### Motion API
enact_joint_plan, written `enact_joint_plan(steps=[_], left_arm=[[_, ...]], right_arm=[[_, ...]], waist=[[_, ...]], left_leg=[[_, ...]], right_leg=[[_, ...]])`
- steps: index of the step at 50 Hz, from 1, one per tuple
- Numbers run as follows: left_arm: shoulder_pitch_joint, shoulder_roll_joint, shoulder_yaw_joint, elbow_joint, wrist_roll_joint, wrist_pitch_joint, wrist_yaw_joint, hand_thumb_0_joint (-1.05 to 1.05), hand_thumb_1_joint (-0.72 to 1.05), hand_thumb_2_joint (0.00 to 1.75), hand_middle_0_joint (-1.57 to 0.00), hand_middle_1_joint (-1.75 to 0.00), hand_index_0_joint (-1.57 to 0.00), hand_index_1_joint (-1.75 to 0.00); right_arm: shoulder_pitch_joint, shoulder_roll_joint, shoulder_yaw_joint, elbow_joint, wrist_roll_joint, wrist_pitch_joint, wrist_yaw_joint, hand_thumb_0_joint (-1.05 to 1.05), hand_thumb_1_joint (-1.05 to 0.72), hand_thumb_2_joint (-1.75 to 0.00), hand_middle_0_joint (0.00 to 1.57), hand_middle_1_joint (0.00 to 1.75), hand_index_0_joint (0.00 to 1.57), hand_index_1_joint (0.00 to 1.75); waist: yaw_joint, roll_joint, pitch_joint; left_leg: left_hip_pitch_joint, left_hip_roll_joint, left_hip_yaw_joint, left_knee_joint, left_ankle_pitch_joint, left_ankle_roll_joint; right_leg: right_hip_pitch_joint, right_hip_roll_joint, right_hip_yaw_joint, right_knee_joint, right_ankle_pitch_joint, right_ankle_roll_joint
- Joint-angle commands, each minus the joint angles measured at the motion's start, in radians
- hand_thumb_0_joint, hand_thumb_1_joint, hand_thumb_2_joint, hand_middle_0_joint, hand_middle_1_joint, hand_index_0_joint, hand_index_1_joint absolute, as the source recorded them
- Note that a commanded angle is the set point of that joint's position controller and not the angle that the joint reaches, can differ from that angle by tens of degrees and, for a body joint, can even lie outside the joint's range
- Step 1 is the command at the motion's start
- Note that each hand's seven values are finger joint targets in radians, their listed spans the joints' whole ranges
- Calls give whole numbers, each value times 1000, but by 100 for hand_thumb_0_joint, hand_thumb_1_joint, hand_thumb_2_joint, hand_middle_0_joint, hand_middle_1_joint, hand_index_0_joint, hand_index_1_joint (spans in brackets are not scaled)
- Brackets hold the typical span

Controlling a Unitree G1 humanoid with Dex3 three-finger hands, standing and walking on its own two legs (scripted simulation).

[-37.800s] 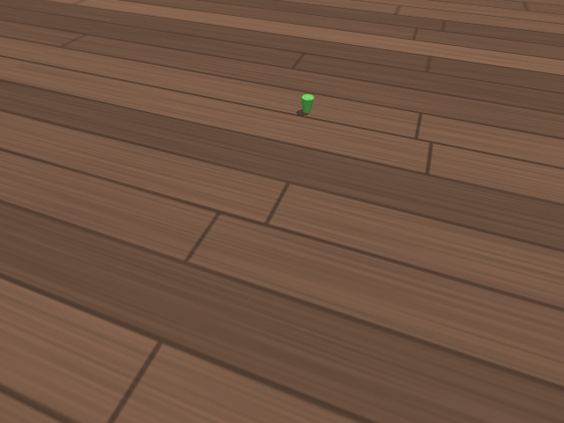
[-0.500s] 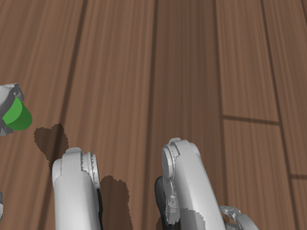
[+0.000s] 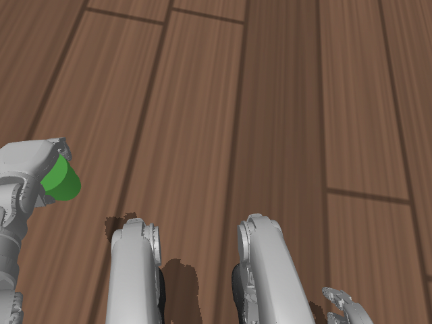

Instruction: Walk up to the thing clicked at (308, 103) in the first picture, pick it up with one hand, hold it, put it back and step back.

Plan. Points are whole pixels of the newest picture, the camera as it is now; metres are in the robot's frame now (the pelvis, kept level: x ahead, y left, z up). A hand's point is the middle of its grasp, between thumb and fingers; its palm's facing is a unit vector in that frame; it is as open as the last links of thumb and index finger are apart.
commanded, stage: lift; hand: left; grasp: from above
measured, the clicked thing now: (56, 180) +0.41 +0.32 -0.15
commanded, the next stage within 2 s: hold in 1.10 s
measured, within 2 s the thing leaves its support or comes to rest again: neither
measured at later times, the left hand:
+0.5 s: hand out of the picture +0.34 +0.30 +0.11, palm faces -0.43 -0.11 -0.90, open 10.5 cm
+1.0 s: hand out of the picture +0.36 +0.27 +0.22, palm faces -0.43 -0.11 -0.90, open 10.4 cm
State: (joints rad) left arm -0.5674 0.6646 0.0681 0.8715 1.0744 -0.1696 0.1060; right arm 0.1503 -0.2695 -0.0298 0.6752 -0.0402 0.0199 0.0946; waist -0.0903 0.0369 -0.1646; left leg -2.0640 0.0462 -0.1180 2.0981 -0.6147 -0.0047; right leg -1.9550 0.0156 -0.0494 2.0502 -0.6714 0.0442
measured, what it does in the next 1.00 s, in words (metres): rises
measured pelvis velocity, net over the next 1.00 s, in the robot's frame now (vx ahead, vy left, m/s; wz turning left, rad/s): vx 0.06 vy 0.01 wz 0.08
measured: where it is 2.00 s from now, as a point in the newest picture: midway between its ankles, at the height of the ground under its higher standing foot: (201, 319)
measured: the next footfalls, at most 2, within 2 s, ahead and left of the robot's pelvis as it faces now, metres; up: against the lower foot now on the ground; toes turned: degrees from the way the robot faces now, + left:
none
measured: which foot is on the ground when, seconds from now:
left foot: down 0.00-1.00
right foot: down 0.00-1.00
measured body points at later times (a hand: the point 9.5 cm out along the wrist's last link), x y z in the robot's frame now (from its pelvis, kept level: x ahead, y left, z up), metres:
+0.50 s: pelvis +0.02 +0.01 +0.18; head +0.13 +0.03 +0.62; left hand +0.36 +0.30 +0.16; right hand +0.18 -0.24 +0.06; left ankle +0.10 +0.13 -0.39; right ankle +0.10 -0.14 -0.39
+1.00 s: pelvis +0.06 +0.01 +0.29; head +0.12 +0.01 +0.74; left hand +0.38 +0.27 +0.27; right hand +0.17 -0.25 +0.17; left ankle +0.10 +0.13 -0.39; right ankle +0.10 -0.14 -0.39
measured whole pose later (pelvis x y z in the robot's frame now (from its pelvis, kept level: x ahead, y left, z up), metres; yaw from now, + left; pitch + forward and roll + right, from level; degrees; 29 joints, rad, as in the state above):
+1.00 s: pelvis +0.06 +0.01 +0.29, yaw +4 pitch +12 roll -2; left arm -0.31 0.40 -0.16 0.82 1.01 0.02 0.15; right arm 0.26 -0.25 -0.03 0.73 0.03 -0.01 -0.04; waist -0.06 0.04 -0.10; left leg -0.76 0.05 0.01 0.95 -0.39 0.00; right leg -0.71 -0.01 0.01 0.92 -0.41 0.04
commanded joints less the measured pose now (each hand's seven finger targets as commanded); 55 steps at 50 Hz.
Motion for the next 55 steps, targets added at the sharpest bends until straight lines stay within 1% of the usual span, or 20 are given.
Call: enact_joint_plan(steps=[1, 3, 6, 9, 11, 12, 19, 21, 22, 24, 26, 29, 34, 37, 38, 40, 45, 47, 51, 55], left_arm=[[-235, 277, 72, -278, -52, 30, 23, 0, 43, 102, -83, -99, -85, -97], [-212, 273, 70, -332, -53, 45, 17, 0, 40, 102, -81, -100, -82, -98], [-147, 217, 39, -376, -72, 70, 8, 0, 42, 102, -81, -101, -83, -99], [-119, 231, 47, -428, -82, 95, 5, 0, 42, 100, -81, -99, -83, -97], [-104, 197, 21, -480, -86, 112, 5, 0, 42, 101, -81, -101, -83, -99], [-78, 209, 40, -479, -94, 122, 7, 0, 42, 103, -80, -103, -83, -101], [-8, 127, -20, -487, -102, 153, -6, 0, 43, 100, -80, -103, -83, -100], [16, 110, -32, -450, -105, 155, -9, 0, 45, 102, -82, -104, -84, -101], [22, 82, -57, -440, -102, 152, -12, 0, 45, 99, -81, -103, -84, -100], [33, 90, -44, -418, -98, 147, -11, 0, 46, 99, -80, -105, -84, -102], [29, 31, -91, -407, -98, 142, -7, 0, 47, 98, -80, -107, -84, -103], [34, 37, -78, -356, -90, 139, 14, 0, 49, 96, -82, -104, -86, -100], [3, -12, -108, -296, -61, 148, 63, 0, 50, 97, -82, -106, -86, -102], [-18, 8, -100, -263, -50, 160, 85, 0, 48, 97, -81, -105, -85, -101], [-38, -4, -120, -263, -48, 163, 87, 0, 49, 97, -84, -102, -87, -99], [-28, -4, -109, -242, -52, 174, 92, 0, 47, 98, -81, -105, -84, -101], [-36, -63, -160, -224, -72, 194, 88, 0, 45, 97, -81, -100, -84, -97], [-15, -44, -147, -212, -72, 197, 80, 0, 42, 98, -80, -99, -82, -97], [-34, -71, -168, -230, -75, 197, 79, 0, 43, 96, -80, -98, -83, -95], [-32, -65, -163, -227, -78, 195, 72, 0, 41, 101, -79, -102, -81, -99]], right_arm=[[115, -195, -78, -77, 21, -10, -31, 0, -92, -91, 20, 30, 20, 30], [108, -196, -81, -87, 29, -6, -42, 0, -92, -91, 20, 30, 20, 30], [91, -189, -76, -99, 39, -4, -58, 0, -92, -91, 20, 30, 20, 30], [76, -183, -70, -105, 47, -2, -78, 0, -92, -90, 20, 30, 20, 30], [64, -173, -65, -111, 53, -1, -87, 0, -92, -90, 20, 30, 20, 30], [61, -175, -63, -110, 54, -2, -94, 0, -92, -90, 20, 30, 20, 30], [49, -151, -48, -92, 68, -18, -131, 0, -91, -90, 20, 30, 20, 30], [50, -148, -45, -85, 72, -27, -141, 0, -91, -90, 20, 30, 20, 30], [52, -139, -43, -83, 73, -31, -144, 0, -92, -91, 20, 30, 20, 30], [64, -136, -47, -75, 74, -41, -151, 0, -92, -90, 20, 30, 20, 30], [70, -126, -48, -77, 75, -50, -154, 0, -92, -91, 20, 30, 20, 30], [79, -127, -52, -66, 75, -62, -157, 0, -92, -91, 20, 30, 20, 30], [100, -123, -54, -51, 71, -73, -153, 0, -91, -91, 20, 30, 20, 30], [107, -124, -54, -47, 70, -72, -153, 0, -92, -91, 20, 30, 20, 30], [105, -124, -53, -46, 71, -72, -152, 0, -92, -91, 20, 30, 20, 30], [112, -123, -55, -39, 69, -71, -150, 0, -92, -91, 20, 30, 20, 30], [105, -122, -54, -50, 70, -69, -145, 0, -91, -90, 20, 30, 20, 30], [108, -124, -56, -48, 72, -67, -146, 0, -91, -90, 20, 30, 20, 30], [107, -117, -56, -52, 74, -66, -147, 0, -91, -90, 20, 30, 20, 30], [113, -122, -59, -49, 74, -63, -147, 0, -91, -90, 20, 30, 20, 30]], waist=[[10, 155, -606], [23, 173, -628], [20, 170, -600], [23, 163, -569], [22, 182, -581], [28, 171, -571], [17, 140, -450], [16, 109, -393], [8, 98, -369], [16, 82, -366], [9, 69, -357], [24, 62, -311], [28, 52, -291], [35, 44, -287], [29, 38, -266], [36, 39, -262], [35, 22, -225], [46, 30, -211], [41, 14, -199], [44, 7, -196]], left_leg=[[608, -25, 50, -356, 15, 34], [665, -23, 50, -403, 18, 30], [743, -17, 28, -488, 14, 25], [811, -14, 31, -564, 8, 23], [874, -15, 41, -609, 25, 21], [896, -16, 37, -640, 18, 21], [1062, -11, 39, -819, 36, 16], [1089, -11, 40, -870, 37, 15], [1102, -14, 51, -883, 62, 15], [1147, -15, 58, -913, 115, 14], [1191, -19, 74, -944, 160, 15], [1235, -21, 80, -1010, 172, 12], [1337, -26, 90, -1102, 246, 8], [1400, -34, 102, -1149, 302, 9], [1412, -36, 110, -1162, 308, 11], [1444, -37, 107, -1195, 322, 9], [1525, -40, 110, -1279, 335, 6], [1553, -40, 113, -1308, 346, 3], [1606, -41, 116, -1354, 382, 4], [1659, -41, 124, -1389, 441, 1]], right_leg=[[312, 29, -43, -347, 93, -73], [359, 27, -37, -374, 102, -72], [405, 26, -42, -414, 116, -68], [482, 25, -33, -488, 117, -64], [535, 25, -26, -537, 130, -64], [564, 23, -24, -561, 122, -62], [735, 23, -8, -733, 145, -60], [786, 25, -3, -788, 142, -60], [812, 24, 1, -818, 158, -61], [874, 24, 9, -863, 188, -62], [931, 25, 17, -917, 222, -63], [999, 25, 25, -986, 224, -63], [1110, 29, 26, -1077, 292, -60], [1185, 27, 32, -1131, 344, -58], [1198, 26, 37, -1157, 355, -55], [1238, 25, 42, -1189, 364, -53], [1307, 22, 42, -1271, 377, -51], [1329, 22, 44, -1293, 385, -52], [1379, 21, 48, -1340, 419, -51], [1427, 21, 46, -1371, 467, -50]])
